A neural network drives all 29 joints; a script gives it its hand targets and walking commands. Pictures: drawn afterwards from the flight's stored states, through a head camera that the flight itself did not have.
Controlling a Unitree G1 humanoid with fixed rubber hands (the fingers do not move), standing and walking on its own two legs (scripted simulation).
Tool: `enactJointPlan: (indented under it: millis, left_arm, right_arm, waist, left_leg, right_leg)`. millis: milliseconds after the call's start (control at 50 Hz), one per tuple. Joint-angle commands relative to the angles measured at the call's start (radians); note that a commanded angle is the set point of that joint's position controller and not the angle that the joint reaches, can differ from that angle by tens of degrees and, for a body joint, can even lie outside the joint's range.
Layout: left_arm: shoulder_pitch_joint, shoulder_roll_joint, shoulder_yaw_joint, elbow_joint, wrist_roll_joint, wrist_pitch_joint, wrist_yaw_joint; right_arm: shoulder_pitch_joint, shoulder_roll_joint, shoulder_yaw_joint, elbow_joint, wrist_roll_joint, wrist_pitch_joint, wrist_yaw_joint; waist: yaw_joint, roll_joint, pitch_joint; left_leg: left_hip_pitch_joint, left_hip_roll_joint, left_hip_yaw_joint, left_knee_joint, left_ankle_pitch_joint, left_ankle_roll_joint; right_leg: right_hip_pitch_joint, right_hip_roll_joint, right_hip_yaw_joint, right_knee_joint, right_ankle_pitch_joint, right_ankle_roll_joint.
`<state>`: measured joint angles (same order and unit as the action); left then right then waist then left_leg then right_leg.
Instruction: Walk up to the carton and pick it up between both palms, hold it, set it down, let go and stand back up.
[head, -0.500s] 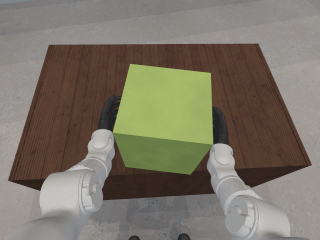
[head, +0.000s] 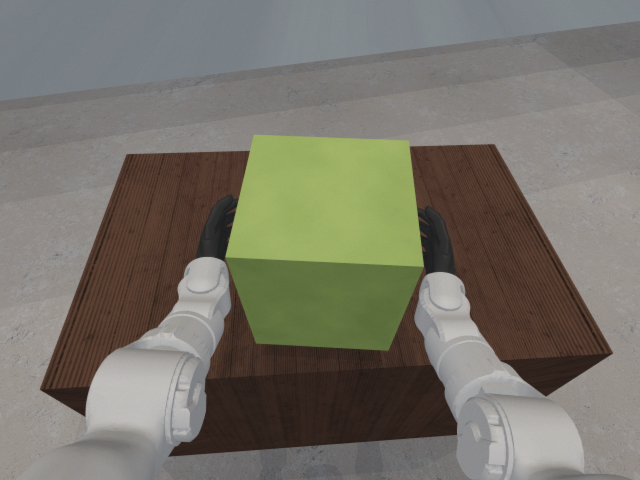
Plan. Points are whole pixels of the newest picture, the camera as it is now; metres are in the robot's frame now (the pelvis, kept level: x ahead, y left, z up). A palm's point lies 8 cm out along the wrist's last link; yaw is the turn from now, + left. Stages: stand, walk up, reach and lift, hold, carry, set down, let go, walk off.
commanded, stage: reach and lift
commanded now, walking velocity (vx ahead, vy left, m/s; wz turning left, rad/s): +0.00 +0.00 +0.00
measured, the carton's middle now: (326, 250) +0.43 -0.02 +0.02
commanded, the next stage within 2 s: none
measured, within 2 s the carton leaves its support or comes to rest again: neither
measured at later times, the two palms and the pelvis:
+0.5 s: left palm (214, 251) +0.40 +0.13 +0.08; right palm (453, 255) +0.37 -0.17 +0.08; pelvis +0.00 -0.01 +0.01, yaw +0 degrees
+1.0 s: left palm (198, 239) +0.38 +0.13 +0.13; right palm (460, 234) +0.36 -0.17 +0.13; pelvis +0.00 -0.01 +0.01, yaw +1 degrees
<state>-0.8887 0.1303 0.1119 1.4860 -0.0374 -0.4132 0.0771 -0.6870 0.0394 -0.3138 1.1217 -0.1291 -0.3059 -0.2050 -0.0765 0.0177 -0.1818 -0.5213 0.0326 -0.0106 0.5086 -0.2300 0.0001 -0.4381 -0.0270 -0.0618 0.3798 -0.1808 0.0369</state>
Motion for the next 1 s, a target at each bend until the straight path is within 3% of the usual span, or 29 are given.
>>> enactJointPlan:
  millis: [0, 40, 60, 80, 100, 120, 180, 220, 240, 260, 340, 400, 440, 460, 480, 520, 540, 560, 580, 620, 720, 760, 780, 800, 840, 900, 940, 960, 980]
  left_arm:
    - [-0.654, -0.743, -0.147, -0.252, 0.155, -0.026, -0.187]
    - [-0.694, -0.749, -0.141, -0.313, 0.146, -0.005, -0.185]
    - [-0.646, -0.738, -0.126, -0.277, 0.158, 0.016, -0.184]
    - [-0.628, -0.760, -0.132, -0.322, 0.160, 0.027, -0.184]
    - [-0.588, -0.765, -0.110, -0.262, 0.167, 0.050, -0.193]
    - [-0.616, -0.764, -0.110, -0.324, 0.172, 0.056, -0.194]
    - [-0.553, -0.769, -0.107, -0.353, 0.190, 0.100, -0.197]
    - [-0.622, -0.788, -0.118, -0.422, 0.183, 0.102, -0.188]
    - [-0.555, -0.792, -0.128, -0.433, 0.181, 0.117, -0.180]
    - [-0.574, -0.799, -0.139, -0.460, 0.179, 0.119, -0.183]
    - [-0.541, -0.823, -0.197, -0.560, 0.148, 0.157, -0.174]
    - [-0.546, -0.835, -0.238, -0.649, 0.124, 0.193, -0.163]
    - [-0.543, -0.828, -0.225, -0.607, 0.134, 0.237, -0.168]
    - [-0.542, -0.832, -0.229, -0.655, 0.139, 0.251, -0.160]
    - [-0.527, -0.833, -0.251, -0.667, 0.118, 0.268, -0.164]
    - [-0.557, -0.831, -0.269, -0.751, 0.106, 0.280, -0.156]
    - [-0.560, -0.829, -0.276, -0.779, 0.099, 0.302, -0.161]
    - [-0.546, -0.833, -0.281, -0.791, 0.103, 0.322, -0.157]
    - [-0.513, -0.826, -0.266, -0.757, 0.107, 0.347, -0.165]
    - [-0.473, -0.836, -0.260, -0.760, 0.119, 0.396, -0.173]
    - [-0.430, -0.883, -0.330, -0.902, 0.100, 0.483, -0.164]
    - [-0.426, -0.873, -0.334, -0.932, 0.101, 0.522, -0.166]
    - [-0.425, -0.863, -0.321, -0.938, 0.103, 0.535, -0.172]
    - [-0.436, -0.867, -0.319, -0.967, 0.115, 0.550, -0.174]
    - [-0.378, -0.857, -0.310, -0.943, 0.124, 0.587, -0.185]
    - [-0.346, -0.863, -0.344, -1.020, 0.121, 0.622, -0.182]
    - [-0.326, -0.866, -0.362, -1.092, 0.122, 0.640, -0.179]
    - [-0.340, -0.856, -0.370, -1.131, 0.121, 0.647, -0.176]
    - [-0.315, -0.842, -0.346, -1.084, 0.142, 0.669, -0.183]
  right_arm:
    - [-0.640, 0.686, 0.303, -0.104, -0.070, 0.013, 0.188]
    - [-0.648, 0.687, 0.303, -0.132, -0.062, 0.029, 0.187]
    - [-0.637, 0.682, 0.292, -0.115, -0.060, 0.044, 0.188]
    - [-0.641, 0.694, 0.315, -0.156, -0.047, 0.049, 0.186]
    - [-0.644, 0.678, 0.300, -0.158, -0.055, 0.057, 0.184]
    - [-0.650, 0.682, 0.321, -0.185, -0.047, 0.064, 0.182]
    - [-0.646, 0.683, 0.362, -0.217, -0.023, 0.083, 0.181]
    - [-0.683, 0.696, 0.373, -0.241, -0.015, 0.084, 0.189]
    - [-0.668, 0.698, 0.403, -0.277, 0.010, 0.088, 0.187]
    - [-0.663, 0.703, 0.411, -0.273, 0.022, 0.094, 0.187]
    - [-0.657, 0.722, 0.485, -0.366, 0.078, 0.113, 0.172]
    - [-0.638, 0.731, 0.530, -0.376, 0.117, 0.150, 0.164]
    - [-0.665, 0.711, 0.488, -0.360, 0.107, 0.172, 0.166]
    - [-0.687, 0.710, 0.508, -0.422, 0.121, 0.173, 0.167]
    - [-0.692, 0.707, 0.521, -0.446, 0.136, 0.181, 0.161]
    - [-0.669, 0.731, 0.557, -0.443, 0.165, 0.202, 0.159]
    - [-0.652, 0.728, 0.557, -0.463, 0.164, 0.217, 0.152]
    - [-0.656, 0.710, 0.545, -0.455, 0.180, 0.229, 0.149]
    - [-0.668, 0.704, 0.555, -0.473, 0.181, 0.242, 0.144]
    - [-0.679, 0.681, 0.552, -0.500, 0.190, 0.259, 0.145]
    - [-0.685, 0.641, 0.575, -0.579, 0.248, 0.294, 0.140]
    - [-0.661, 0.627, 0.563, -0.569, 0.257, 0.313, 0.138]
    - [-0.642, 0.629, 0.559, -0.576, 0.259, 0.325, 0.138]
    - [-0.646, 0.617, 0.559, -0.571, 0.258, 0.334, 0.139]
    - [-0.632, 0.607, 0.567, -0.588, 0.271, 0.354, 0.136]
    - [-0.656, 0.598, 0.610, -0.684, 0.310, 0.354, 0.142]
    - [-0.669, 0.605, 0.671, -0.778, 0.332, 0.356, 0.135]
    - [-0.633, 0.602, 0.666, -0.751, 0.331, 0.367, 0.132]
    - [-0.607, 0.588, 0.656, -0.722, 0.324, 0.382, 0.131]
  waist:
    - [-0.009, 0.067, -0.423]
    - [-0.025, 0.057, -0.426]
    - [-0.021, 0.028, -0.376]
    - [-0.017, 0.039, -0.393]
    - [-0.022, 0.006, -0.351]
    - [-0.025, 0.010, -0.346]
    - [-0.003, 0.023, -0.362]
    - [0.011, 0.041, -0.396]
    - [0.025, 0.002, -0.405]
    - [0.014, 0.028, -0.409]
    - [0.005, 0.013, -0.455]
    - [0.014, 0.018, -0.408]
    - [0.008, 0.012, -0.334]
    - [0.025, 0.002, -0.372]
    - [0.007, 0.002, -0.390]
    - [0.017, 0.006, -0.437]
    - [-0.002, -0.008, -0.430]
    - [0.005, 0.020, -0.412]
    - [0.010, -0.012, -0.372]
    - [0.012, -0.017, -0.345]
    - [-0.008, 0.034, -0.345]
    - [-0.010, 0.034, -0.295]
    - [-0.023, 0.009, -0.281]
    - [-0.014, 0.044, -0.280]
    - [-0.017, 0.020, -0.226]
    - [-0.016, 0.036, -0.269]
    - [0.010, 0.011, -0.329]
    - [-0.012, 0.020, -0.295]
    - [-0.006, 0.000, -0.234]
  left_leg:
    - [0.313, -0.038, 0.002, -0.049, 0.333, -0.054]
    - [0.335, -0.037, 0.001, -0.070, 0.317, -0.054]
    - [0.338, -0.043, 0.006, -0.084, 0.297, -0.050]
    - [0.345, -0.041, 0.010, -0.089, 0.336, -0.054]
    - [0.317, -0.049, 0.010, -0.102, 0.293, -0.045]
    - [0.324, -0.049, 0.012, -0.111, 0.301, -0.046]
    - [0.353, -0.050, 0.016, -0.117, 0.354, -0.049]
    - [0.361, -0.055, 0.020, -0.122, 0.319, -0.050]
    - [0.365, -0.051, 0.022, -0.119, 0.367, -0.049]
    - [0.374, -0.058, 0.023, -0.107, 0.373, -0.051]
    - [0.389, -0.065, 0.018, -0.090, 0.412, -0.051]
    - [0.379, -0.069, 0.012, -0.102, 0.357, -0.051]
    - [0.345, -0.070, 0.014, -0.117, 0.272, -0.042]
    - [0.362, -0.070, 0.013, -0.116, 0.292, -0.045]
    - [0.374, -0.071, 0.009, -0.112, 0.302, -0.050]
    - [0.390, -0.073, 0.007, -0.102, 0.345, -0.055]
    - [0.389, -0.078, 0.006, -0.102, 0.363, -0.056]
    - [0.399, -0.077, 0.005, -0.098, 0.370, -0.059]
    - [0.394, -0.078, 0.004, -0.105, 0.340, -0.053]
    - [0.414, -0.079, 0.005, -0.129, 0.308, -0.054]
    - [0.516, -0.071, -0.005, -0.102, 0.462, -0.084]
    - [0.520, -0.065, -0.009, -0.115, 0.437, -0.090]
    - [0.524, -0.070, -0.005, -0.116, 0.421, -0.086]
    - [0.525, -0.066, -0.002, -0.120, 0.408, -0.092]
    - [0.514, -0.076, 0.004, -0.136, 0.378, -0.081]
    - [0.556, -0.076, 0.000, -0.125, 0.453, -0.090]
    - [0.557, -0.081, 0.004, -0.115, 0.469, -0.084]
    - [0.554, -0.083, -0.004, -0.122, 0.450, -0.080]
    - [0.540, -0.082, -0.002, -0.137, 0.398, -0.077]
  right_leg:
    - [0.241, 0.061, 0.029, -0.013, 0.244, -0.045]
    - [0.258, 0.058, 0.024, -0.033, 0.248, -0.045]
    - [0.259, 0.061, 0.027, -0.041, 0.231, -0.036]
    - [0.292, 0.062, 0.030, -0.046, 0.270, -0.040]
    - [0.312, 0.058, 0.027, -0.050, 0.263, -0.033]
    - [0.337, 0.056, 0.027, -0.049, 0.276, -0.033]
    - [0.383, 0.063, 0.030, -0.057, 0.322, -0.034]
    - [0.376, 0.060, 0.024, -0.054, 0.287, -0.031]
    - [0.408, 0.066, 0.030, -0.058, 0.333, -0.026]
    - [0.404, 0.066, 0.030, -0.051, 0.351, -0.030]
    - [0.433, 0.065, 0.035, -0.045, 0.409, -0.018]
    - [0.419, 0.066, 0.034, -0.048, 0.344, -0.008]
    - [0.377, 0.064, 0.037, -0.060, 0.249, -0.014]
    - [0.405, 0.062, 0.031, -0.062, 0.274, -0.012]
    - [0.415, 0.064, 0.031, -0.063, 0.300, -0.010]
    - [0.437, 0.068, 0.040, -0.045, 0.357, -0.005]
    - [0.455, 0.068, 0.038, -0.051, 0.379, 0.002]
    - [0.454, 0.069, 0.033, -0.049, 0.372, -0.004]
    - [0.443, 0.068, 0.031, -0.062, 0.335, 0.001]
    - [0.452, 0.071, 0.030, -0.079, 0.311, 0.000]
    - [0.436, 0.093, 0.017, -0.092, 0.332, -0.016]
    - [0.415, 0.097, 0.008, -0.108, 0.266, -0.017]
    - [0.424, 0.096, 0.008, -0.114, 0.276, -0.013]
    - [0.426, 0.098, 0.003, -0.107, 0.257, -0.018]
    - [0.450, 0.090, 0.010, -0.114, 0.269, -0.011]
    - [0.453, 0.101, 0.008, -0.111, 0.304, -0.017]
    - [0.495, 0.101, 0.008, -0.097, 0.349, -0.012]
    - [0.477, 0.098, 0.010, -0.102, 0.345, -0.008]
    - [0.478, 0.097, 0.005, -0.111, 0.298, -0.008]
